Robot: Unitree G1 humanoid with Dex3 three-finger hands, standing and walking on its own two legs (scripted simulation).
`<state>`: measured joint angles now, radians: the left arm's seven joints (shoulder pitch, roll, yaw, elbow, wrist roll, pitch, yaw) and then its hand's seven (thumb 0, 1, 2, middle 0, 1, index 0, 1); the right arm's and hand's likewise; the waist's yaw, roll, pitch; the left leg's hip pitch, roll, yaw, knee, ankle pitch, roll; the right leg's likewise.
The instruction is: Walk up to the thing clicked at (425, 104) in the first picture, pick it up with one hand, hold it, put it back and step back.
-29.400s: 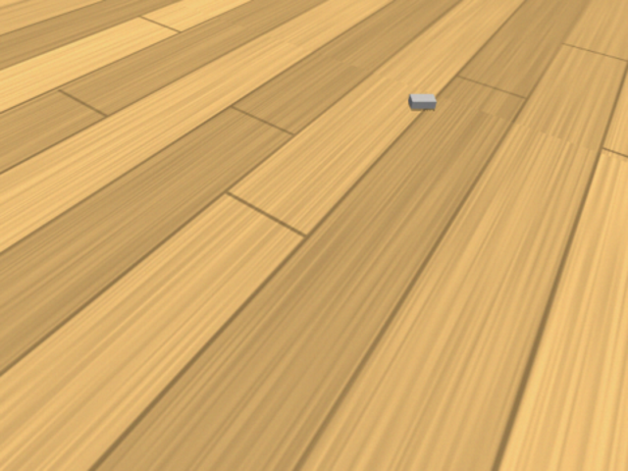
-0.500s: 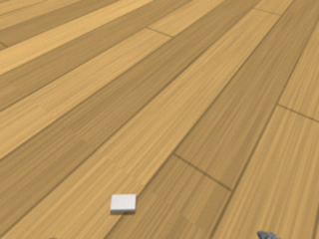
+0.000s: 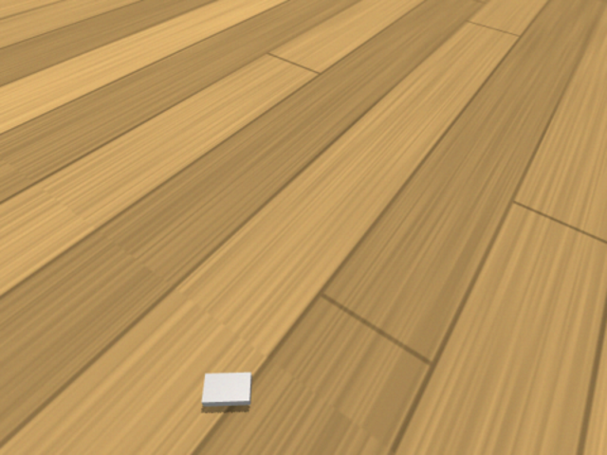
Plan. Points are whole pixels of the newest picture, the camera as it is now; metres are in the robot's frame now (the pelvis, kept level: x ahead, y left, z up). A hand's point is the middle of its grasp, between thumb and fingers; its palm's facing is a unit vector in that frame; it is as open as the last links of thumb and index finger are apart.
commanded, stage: walk up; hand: left
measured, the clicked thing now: (227, 389) +0.42 +0.21 -0.76
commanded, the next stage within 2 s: none
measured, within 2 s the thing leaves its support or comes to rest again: neither
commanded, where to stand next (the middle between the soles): +0.05 -0.04 m, yaw +1 degrees
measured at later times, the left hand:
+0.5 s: hand out of the picture +0.03 +0.26 -0.17, palm faces +0.02 -0.91 -0.41, open 7.4 cm
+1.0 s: hand out of the picture -0.03 +0.27 -0.16, palm faces +0.07 -0.92 -0.39, open 7.4 cm
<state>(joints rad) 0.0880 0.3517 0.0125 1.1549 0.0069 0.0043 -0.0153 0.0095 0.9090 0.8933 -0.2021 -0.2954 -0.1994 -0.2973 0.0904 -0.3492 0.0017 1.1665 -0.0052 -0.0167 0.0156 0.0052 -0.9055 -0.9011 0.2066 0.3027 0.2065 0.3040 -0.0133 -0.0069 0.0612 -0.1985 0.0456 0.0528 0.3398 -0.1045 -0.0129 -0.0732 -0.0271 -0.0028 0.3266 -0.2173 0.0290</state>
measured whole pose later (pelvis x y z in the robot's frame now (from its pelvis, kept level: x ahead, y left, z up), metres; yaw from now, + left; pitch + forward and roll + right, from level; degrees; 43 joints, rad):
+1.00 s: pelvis -0.04 -0.01 -0.01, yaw +6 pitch -3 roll +1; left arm 0.28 0.42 0.07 0.93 0.02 0.00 -0.02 0.01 0.91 0.89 -0.20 -0.30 -0.20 -0.30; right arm 0.27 -0.37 -0.05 0.91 -0.03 -0.04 0.03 0.00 -0.90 -0.90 0.21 0.30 0.21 0.30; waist 0.00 -0.03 0.08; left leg -0.14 0.01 0.00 0.51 -0.32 0.00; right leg -0.39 -0.02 0.03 0.88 -0.46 -0.02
